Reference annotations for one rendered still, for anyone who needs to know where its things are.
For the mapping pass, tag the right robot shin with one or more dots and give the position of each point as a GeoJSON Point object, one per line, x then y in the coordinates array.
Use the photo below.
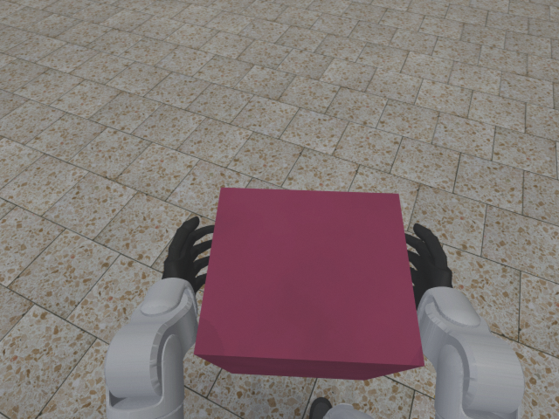
{"type": "Point", "coordinates": [340, 406]}

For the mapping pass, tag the carton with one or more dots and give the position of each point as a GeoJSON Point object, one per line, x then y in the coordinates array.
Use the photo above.
{"type": "Point", "coordinates": [309, 283]}

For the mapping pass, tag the left robot forearm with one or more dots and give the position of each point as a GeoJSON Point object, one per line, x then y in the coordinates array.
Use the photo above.
{"type": "Point", "coordinates": [144, 361]}

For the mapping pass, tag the right robot foot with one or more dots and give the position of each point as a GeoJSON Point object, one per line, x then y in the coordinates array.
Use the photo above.
{"type": "Point", "coordinates": [319, 408]}

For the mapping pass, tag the robot left hand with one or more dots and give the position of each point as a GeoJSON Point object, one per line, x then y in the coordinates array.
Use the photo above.
{"type": "Point", "coordinates": [180, 261]}

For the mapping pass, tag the robot right hand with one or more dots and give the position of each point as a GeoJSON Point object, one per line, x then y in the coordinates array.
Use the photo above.
{"type": "Point", "coordinates": [431, 263]}

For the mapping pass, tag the right robot forearm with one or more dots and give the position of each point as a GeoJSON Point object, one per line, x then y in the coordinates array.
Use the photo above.
{"type": "Point", "coordinates": [479, 376]}

